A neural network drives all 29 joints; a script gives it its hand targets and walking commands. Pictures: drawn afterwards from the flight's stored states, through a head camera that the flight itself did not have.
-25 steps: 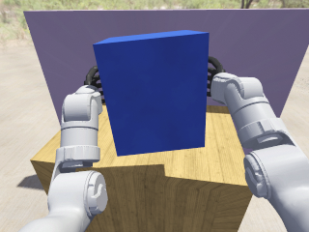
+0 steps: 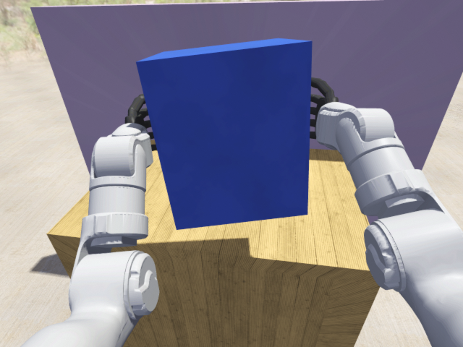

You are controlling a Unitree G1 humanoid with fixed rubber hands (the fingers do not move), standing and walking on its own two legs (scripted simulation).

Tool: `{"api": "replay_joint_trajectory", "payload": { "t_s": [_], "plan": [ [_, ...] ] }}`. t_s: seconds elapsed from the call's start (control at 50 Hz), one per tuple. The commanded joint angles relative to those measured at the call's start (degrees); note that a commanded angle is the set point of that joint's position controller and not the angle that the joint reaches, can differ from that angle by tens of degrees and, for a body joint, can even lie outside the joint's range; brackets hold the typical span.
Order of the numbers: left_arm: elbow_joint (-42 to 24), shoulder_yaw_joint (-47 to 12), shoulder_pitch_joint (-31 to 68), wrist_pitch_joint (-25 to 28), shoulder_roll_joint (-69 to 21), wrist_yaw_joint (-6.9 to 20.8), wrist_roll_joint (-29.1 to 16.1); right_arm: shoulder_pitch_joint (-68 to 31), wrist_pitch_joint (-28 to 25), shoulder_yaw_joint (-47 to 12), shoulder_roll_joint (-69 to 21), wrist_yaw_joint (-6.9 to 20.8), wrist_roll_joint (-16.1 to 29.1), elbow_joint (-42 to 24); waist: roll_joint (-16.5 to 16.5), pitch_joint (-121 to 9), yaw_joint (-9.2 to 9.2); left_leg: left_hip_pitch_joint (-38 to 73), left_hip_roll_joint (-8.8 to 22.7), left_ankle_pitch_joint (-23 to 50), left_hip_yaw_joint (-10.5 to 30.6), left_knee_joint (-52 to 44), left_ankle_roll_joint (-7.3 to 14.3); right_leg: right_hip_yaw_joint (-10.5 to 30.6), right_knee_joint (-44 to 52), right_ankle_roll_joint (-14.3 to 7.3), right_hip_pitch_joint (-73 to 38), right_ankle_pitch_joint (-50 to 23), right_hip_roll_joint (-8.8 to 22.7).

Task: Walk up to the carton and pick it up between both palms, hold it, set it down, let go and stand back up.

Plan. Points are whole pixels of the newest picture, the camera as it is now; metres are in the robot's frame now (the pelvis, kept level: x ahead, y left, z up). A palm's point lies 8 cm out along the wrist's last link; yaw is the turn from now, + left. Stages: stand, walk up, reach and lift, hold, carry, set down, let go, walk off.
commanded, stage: hold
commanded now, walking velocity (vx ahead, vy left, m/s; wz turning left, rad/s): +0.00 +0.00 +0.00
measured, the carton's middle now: (230, 127) +0.40 +0.01 +0.28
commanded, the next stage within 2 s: none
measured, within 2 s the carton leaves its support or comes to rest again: neither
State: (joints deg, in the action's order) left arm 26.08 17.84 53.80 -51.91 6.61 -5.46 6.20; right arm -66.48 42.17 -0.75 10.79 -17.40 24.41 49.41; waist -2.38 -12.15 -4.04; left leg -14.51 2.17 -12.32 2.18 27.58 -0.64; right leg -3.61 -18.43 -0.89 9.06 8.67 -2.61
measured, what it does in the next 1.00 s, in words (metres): stands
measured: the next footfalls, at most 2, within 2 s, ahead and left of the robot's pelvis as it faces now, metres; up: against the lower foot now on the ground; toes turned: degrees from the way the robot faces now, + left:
none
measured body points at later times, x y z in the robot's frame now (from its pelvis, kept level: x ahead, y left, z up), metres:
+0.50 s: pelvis +0.00 +0.00 +0.00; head -0.09 +0.00 +0.44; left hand +0.39 +0.16 +0.29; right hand +0.39 -0.15 +0.30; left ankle +0.03 +0.12 -0.74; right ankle +0.01 -0.11 -0.74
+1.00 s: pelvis -0.01 +0.00 +0.00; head -0.10 +0.00 +0.44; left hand +0.38 +0.16 +0.29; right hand +0.38 -0.14 +0.31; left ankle +0.03 +0.12 -0.74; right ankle +0.01 -0.11 -0.74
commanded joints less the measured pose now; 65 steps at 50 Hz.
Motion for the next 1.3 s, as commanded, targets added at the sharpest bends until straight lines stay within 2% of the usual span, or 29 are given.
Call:
{"api": "replay_joint_trajectory", "payload": {
  "t_s": [0.0,0.3,0.86,1.28],
  "plan": [
    [-15.28,-23.12,64.17,6.73,-36.43,7.63,-14.3,-54.93,-3.31,-9.83,-43.28,8.09,12.15,-26.79,-2.86,-28.39,-1.04,10.19,-3.86,17.45,1.89,-2.66,-3.07,4.13,0.67,3.12,-8.72,-15.21,-2.72],
    [-14.87,-22.56,63.15,6.21,-35.37,8.16,-14.26,-54.92,-2.49,-10.66,-43.59,7.44,12.36,-28.74,-1.68,-27.35,-0.67,9.34,-4.12,16.42,1.87,-2.95,-2.5,4.42,0.74,3.51,-8.98,-15.91,-2.41],
    [-11.7,-21.2,66.29,6.7,-35.3,8.38,-14.12,-56.42,-2.38,-8.04,-43.51,8.08,11.56,-23.33,-2.91,-25.24,-0.55,7.67,-3.66,12.79,1.87,-4.17,-2.4,4.34,1.41,2.97,-7.59,-10.44,-2.16],
    [-10.59,-20.7,66.88,7.52,-35.32,8.06,-14.66,-57.33,-3.15,-7.69,-43.57,8.31,11.22,-23.03,-2.63,-26.45,-0.56,7.24,-3.74,11.8,1.97,-4.25,-2.11,4.32,1.5,2.93,-7.6,-9.53,-2.03]
  ]
}}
